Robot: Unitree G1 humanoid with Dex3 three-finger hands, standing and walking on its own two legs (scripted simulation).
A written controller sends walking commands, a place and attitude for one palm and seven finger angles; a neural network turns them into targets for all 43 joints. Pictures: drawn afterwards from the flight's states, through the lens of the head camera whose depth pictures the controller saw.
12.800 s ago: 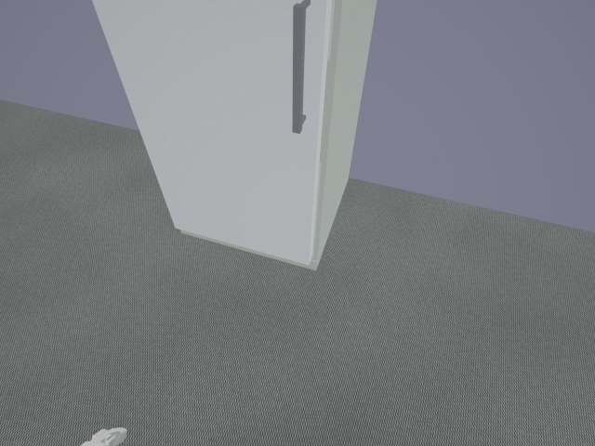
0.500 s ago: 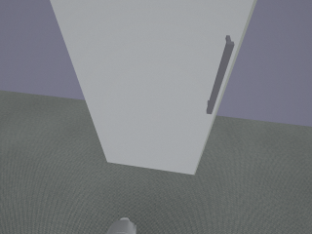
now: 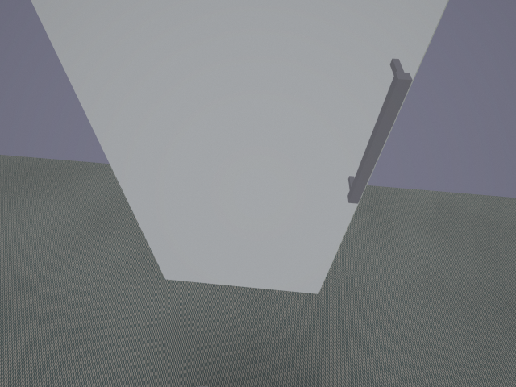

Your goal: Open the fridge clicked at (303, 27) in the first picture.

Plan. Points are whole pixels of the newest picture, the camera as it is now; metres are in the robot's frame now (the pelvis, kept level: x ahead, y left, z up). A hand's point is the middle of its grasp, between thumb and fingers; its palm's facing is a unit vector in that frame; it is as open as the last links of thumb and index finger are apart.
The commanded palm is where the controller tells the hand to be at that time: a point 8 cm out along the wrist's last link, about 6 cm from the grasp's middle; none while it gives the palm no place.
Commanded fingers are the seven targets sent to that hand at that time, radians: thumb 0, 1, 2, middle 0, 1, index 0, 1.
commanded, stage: come to a stop and stand still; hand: right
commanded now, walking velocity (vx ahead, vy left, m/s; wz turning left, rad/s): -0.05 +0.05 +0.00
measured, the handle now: (371, 141) +0.50 -0.18 +0.11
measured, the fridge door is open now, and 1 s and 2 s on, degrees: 0 0 0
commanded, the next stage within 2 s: none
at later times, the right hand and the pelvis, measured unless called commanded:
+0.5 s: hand out of the picture -0.05 -0.18 -0.16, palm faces +0.02 +0.98 -0.21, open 7.4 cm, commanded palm none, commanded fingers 0.00 -0.90 -0.90 0.20 0.30 0.20 0.30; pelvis -0.05 -0.01 +0.01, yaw +1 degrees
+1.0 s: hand out of the picture -0.11 -0.15 -0.17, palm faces +0.03 +0.99 -0.16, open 7.4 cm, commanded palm none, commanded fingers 0.00 -0.90 -0.90 0.20 0.30 0.20 0.30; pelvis -0.08 +0.00 +0.01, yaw +1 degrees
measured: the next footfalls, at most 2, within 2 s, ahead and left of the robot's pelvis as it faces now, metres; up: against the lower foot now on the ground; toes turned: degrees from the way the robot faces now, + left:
right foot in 0.04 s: +0.04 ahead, -0.10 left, +0.00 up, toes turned -2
left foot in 0.38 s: -0.03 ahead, +0.12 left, +0.00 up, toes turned +3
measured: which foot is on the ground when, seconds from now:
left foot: down 0.00-0.06, up 0.08-0.36, down 0.38-1.00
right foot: up 0.00-0.02, down 0.04-1.00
